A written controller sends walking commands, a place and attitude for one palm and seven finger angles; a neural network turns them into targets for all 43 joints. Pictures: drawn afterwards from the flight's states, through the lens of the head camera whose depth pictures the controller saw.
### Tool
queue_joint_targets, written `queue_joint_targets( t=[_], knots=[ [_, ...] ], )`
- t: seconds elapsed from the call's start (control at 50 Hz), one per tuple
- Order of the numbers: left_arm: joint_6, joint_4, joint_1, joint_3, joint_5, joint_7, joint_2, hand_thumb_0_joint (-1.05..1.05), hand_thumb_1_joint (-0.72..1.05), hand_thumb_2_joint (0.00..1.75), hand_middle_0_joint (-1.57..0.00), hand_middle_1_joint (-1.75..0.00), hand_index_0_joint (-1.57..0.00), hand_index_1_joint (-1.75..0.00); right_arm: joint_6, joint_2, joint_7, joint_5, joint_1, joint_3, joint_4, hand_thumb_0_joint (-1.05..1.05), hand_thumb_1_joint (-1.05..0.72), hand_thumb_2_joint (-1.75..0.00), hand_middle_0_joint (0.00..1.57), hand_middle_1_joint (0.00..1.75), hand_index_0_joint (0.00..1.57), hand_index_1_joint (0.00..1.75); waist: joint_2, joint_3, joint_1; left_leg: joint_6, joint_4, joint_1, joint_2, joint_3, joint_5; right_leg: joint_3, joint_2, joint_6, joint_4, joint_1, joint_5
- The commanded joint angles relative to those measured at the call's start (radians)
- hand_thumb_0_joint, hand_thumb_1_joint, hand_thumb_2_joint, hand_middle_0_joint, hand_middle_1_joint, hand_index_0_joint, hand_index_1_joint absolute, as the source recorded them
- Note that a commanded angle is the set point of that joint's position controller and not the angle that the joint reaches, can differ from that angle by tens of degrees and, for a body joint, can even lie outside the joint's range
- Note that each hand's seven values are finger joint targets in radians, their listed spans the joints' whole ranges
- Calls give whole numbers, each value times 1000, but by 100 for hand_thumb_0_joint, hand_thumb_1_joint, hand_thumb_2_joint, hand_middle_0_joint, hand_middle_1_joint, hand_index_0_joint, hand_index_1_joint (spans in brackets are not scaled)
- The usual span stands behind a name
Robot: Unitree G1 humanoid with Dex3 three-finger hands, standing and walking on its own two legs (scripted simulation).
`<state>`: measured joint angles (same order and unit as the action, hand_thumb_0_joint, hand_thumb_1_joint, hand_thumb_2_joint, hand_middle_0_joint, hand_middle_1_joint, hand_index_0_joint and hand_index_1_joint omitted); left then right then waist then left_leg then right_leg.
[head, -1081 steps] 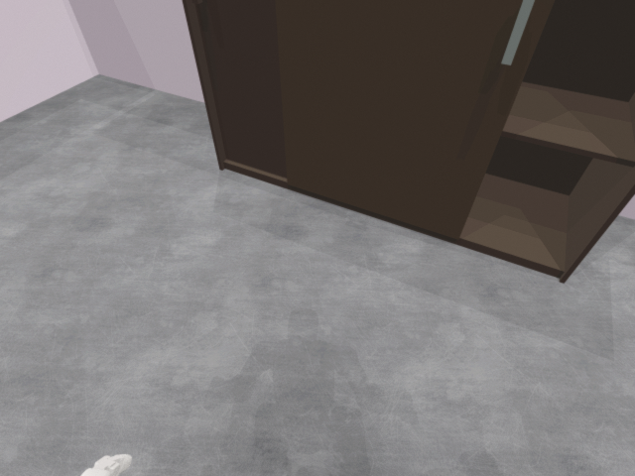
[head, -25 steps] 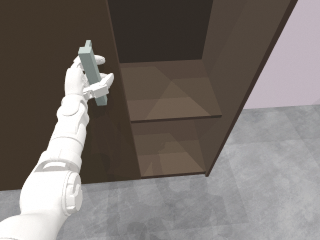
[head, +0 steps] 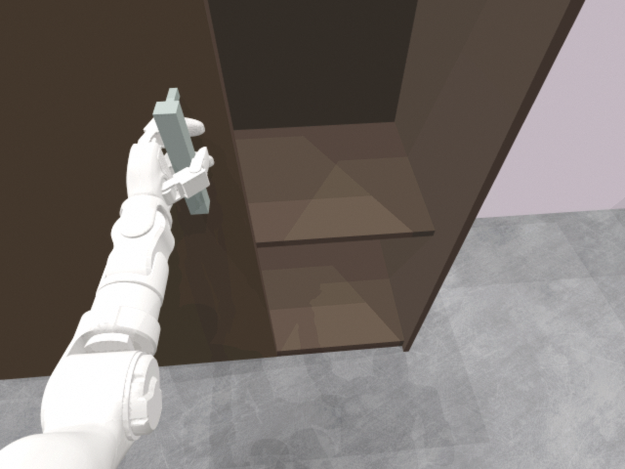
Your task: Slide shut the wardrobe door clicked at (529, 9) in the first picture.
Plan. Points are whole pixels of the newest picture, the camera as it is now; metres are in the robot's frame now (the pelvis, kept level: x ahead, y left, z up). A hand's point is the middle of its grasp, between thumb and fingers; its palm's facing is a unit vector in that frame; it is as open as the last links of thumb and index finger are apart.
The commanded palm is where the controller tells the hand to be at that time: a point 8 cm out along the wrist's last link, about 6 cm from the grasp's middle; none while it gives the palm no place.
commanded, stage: grip the handle and tug to test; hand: left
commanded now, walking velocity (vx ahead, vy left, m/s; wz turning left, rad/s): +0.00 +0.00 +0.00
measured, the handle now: (187, 154) +0.51 +0.16 +0.14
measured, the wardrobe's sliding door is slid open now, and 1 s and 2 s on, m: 0.41 0.41 0.37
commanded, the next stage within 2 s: tug the door sideways, standing still in 0.34 s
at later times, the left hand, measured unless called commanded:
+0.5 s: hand (198, 173) +0.46 +0.14 +0.14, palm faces +0.03 -1.00 +0.02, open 6.0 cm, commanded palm +0.43 +0.19 +0.14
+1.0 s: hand (199, 172) +0.46 +0.14 +0.14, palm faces +0.09 -0.99 -0.11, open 6.1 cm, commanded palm +0.44 +0.16 +0.14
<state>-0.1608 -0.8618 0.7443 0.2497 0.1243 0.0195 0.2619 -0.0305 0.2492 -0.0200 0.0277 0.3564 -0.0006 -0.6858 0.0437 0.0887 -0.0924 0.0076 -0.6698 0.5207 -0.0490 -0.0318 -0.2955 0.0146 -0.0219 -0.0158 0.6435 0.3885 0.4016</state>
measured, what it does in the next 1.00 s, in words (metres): stands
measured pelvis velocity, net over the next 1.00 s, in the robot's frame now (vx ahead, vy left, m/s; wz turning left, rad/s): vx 0.03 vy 0.02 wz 0.02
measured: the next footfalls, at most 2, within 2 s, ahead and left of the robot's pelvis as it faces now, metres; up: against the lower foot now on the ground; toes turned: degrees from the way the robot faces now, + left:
right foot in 1.16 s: +0.09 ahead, -0.10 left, +0.00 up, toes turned +0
right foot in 1.68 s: +0.26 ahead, -0.26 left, +0.00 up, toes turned +6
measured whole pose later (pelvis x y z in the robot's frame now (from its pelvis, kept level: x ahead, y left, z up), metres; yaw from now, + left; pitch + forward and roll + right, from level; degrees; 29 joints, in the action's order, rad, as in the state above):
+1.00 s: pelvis +0.03 +0.02 +0.01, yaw +1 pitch +5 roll +0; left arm -0.06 -0.59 0.64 0.04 0.11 -0.11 0.19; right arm -0.01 0.20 0.04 0.02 0.23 -0.02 -0.68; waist 0.04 0.01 0.00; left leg -0.02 -0.62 0.38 -0.01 -0.03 -0.33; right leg 0.00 0.01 0.01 0.71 0.31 0.38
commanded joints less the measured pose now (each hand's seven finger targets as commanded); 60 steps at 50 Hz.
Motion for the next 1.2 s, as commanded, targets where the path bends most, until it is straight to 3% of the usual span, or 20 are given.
queue_joint_targets(
  t=[0.0, 0.34, 0.42, 0.48, 0.54, 0.62, 0.74, 0.82, 0.84, 0.86, 0.88, 0.92, 0.96, 0.98, 1.02, 1.06, 1.1, 1.12, 1.16, 1.18],
  knots=[
    [-66, 275, 361, 51, 13, 32, 213, 0, 90, 90, -45, -140, -45, -140, -35, 140, 12, 0, 30, 51, 117, 0, -90, -90, 20, 30, 20, 30, -62, 362, 25, -49, 12, -311, 51, 7, 375, 3, -33, 5, -67, -69, -600],
    [48, 651, -122, 49, 55, 36, 148, 0, 90, 90, -45, -140, -45, -140, -24, 119, 7, 9, -56, 55, 209, 0, -90, -90, 20, 30, 20, 30, -72, 359, 100, -45, 49, -337, 46, -35, 565, 4, -5, 27, -71, -258, -928],
    [71, 740, -154, 45, 53, 25, 149, 0, 90, 90, -45, -140, -45, -140, -19, 111, 12, 12, -85, 52, 217, 0, -90, -90, 20, 30, 20, 30, -14, 332, 105, -40, 72, -360, 41, -31, 566, 13, -9, 14, -86, -249, -836],
    [91, 697, 41, -23, 38, -7, 102, 0, 90, 90, -45, -140, -45, -140, -17, 112, 21, 8, -75, 51, 172, 0, -90, -90, 20, 30, 20, 30, -13, 238, 43, -40, 65, -377, 32, -10, 547, 21, -18, 10, -111, -152, -736],
    [104, 667, 215, -85, 22, -36, 39, 0, 90, 90, -45, -140, -45, -140, -17, 111, 30, -1, -50, 58, 133, 0, -90, -90, 20, 30, 20, 30, -11, 261, 2, -39, 39, -424, 31, 2, 631, 23, -15, 16, -102, -106, -772],
    [117, 652, 245, -174, 2, -62, -65, 0, 90, 90, -45, -140, -45, -140, -22, 101, 27, -10, -31, 64, 103, 0, -90, -90, 20, 30, 20, 30, 14, 358, 0, -29, 13, -512, 26, 37, 768, 36, -14, 15, -79, -68, -759],
    [63, 580, 352, -297, -19, -82, -186, 0, 90, 90, -45, -140, -45, -140, -42, 88, 18, -17, -49, 57, 88, 0, -90, -90, 20, 30, 20, 30, -48, 309, -30, -28, 33, -490, 32, 63, 582, 45, -18, 7, -95, -13, -600],
    [35, 560, 414, -350, -32, -79, -233, 0, 90, 90, -45, -140, -45, -140, -54, 85, 3, -21, -33, 52, 80, 0, -90, -90, 20, 30, 20, 30, 31, 362, -30, -24, 4, -554, 31, 83, 669, 42, -20, 4, -76, 36, -601],
    [23, 626, 474, -355, -28, -78, -220, 0, 90, 90, -45, -140, -45, -140, -59, 88, 2, -20, -40, 52, 87, 0, -90, -90, 20, 30, 20, 30, 34, 406, -30, -20, 4, -584, 27, 92, 682, 44, -21, 3, -74, 29, -598],
    [-16, 672, 570, -98, -81, -111, 209, 0, 90, 90, -45, -140, -45, -140, -44, 117, 50, 4, -65, 41, 127, 0, -90, -90, 20, 30, 20, 30, 10, 378, 48, -67, 26, -605, -11, 81, 579, -7, 38, 13, -80, -35, -576],
    [-19, 661, 563, -214, -78, -95, 72, 0, 90, 90, -45, -140, -45, -140, -30, 95, 71, -4, -120, 37, 119, 0, -90, -90, 20, 30, 20, 30, -33, 378, 33, -75, 54, -577, -18, 89, 548, 4, 31, 23, -78, -75, -565],
    [-5, 580, 461, -290, -59, -79, -53, 0, 90, 90, -45, -140, -45, -140, -19, 84, 83, -5, -134, 30, 128, 0, -90, -90, 20, 30, 20, 30, -4, 341, 24, -102, 53, -626, -60, 123, 604, 27, 11, 35, 18, -6, -528],
    [0, 526, 453, -281, -26, -84, -23, 0, 90, 90, -45, -140, -45, -140, -16, 98, 89, 4, -113, 39, 125, 0, -90, -90, 20, 30, 20, 30, 132, 321, 30, -163, 102, -769, -166, 272, 809, 24, -8, 30, 279, 187, -188],
    [8, 528, 456, -279, -30, -85, -43, 0, 90, 90, -45, -140, -45, -140, -5, 95, 85, -14, -150, 30, 117, 0, -90, -90, 20, 30, 20, 30, 181, 290, 14, -196, 142, -828, -228, 359, 796, -9, -15, 21, 339, 255, 69],
    [30, 493, 472, -262, -30, -94, -18, 0, 90, 90, -45, -140, -45, -140, 20, 84, 93, -9, -218, 13, 121, 0, -90, -90, 20, 30, 20, 30, 141, 184, 40, -211, 196, -679, -254, 383, 544, -42, 29, 6, 298, 225, 175],
    [30, 397, 459, -214, -6, -121, 70, 0, 90, 90, -45, -140, -45, -140, 42, 93, 101, 13, -171, 18, 106, 0, -90, -90, 20, 30, 20, 30, 49, 169, 73, -172, 164, -490, -221, 297, 414, -18, 39, -10, 116, 26, 115],
    [21, 398, 481, -232, -34, -107, 24, 0, 90, 90, -45, -140, -45, -140, 38, 101, 106, 14, -223, 2, 121, 0, -90, -90, 20, 30, 20, 30, 59, 153, 63, -108, 75, -306, -156, 130, 165, 34, 13, -19, -115, -239, -72],
    [13, 377, 481, -240, -36, -102, 17, 0, 90, 90, -45, -140, -45, -140, 30, 101, 112, 19, -202, 5, 119, 0, -90, -90, 20, 30, 20, 30, -32, 169, 65, -80, -14, -222, -91, 58, 65, -6, 37, -36, -204, -346, -125],
    [10, 325, 499, -272, -22, -102, 9, 0, 90, 90, -45, -140, -45, -140, 14, 87, 114, 31, -200, 22, 110, 0, -90, -90, 20, 30, 20, 30, -350, 128, 76, -29, -302, -23, 72, -4, -245, -350, 271, -161, -433, -387, 29],
    [21, 328, 508, -294, -47, -93, -36, 0, 90, 90, -45, -140, -45, -140, 5, 76, 119, 20, -227, 23, 98, 0, -90, -90, 20, 30, 20, 30, -329, 72, 74, -23, -462, -7, 62, 32, -305, -451, 329, -222, -468, -293, 175]
  ],
)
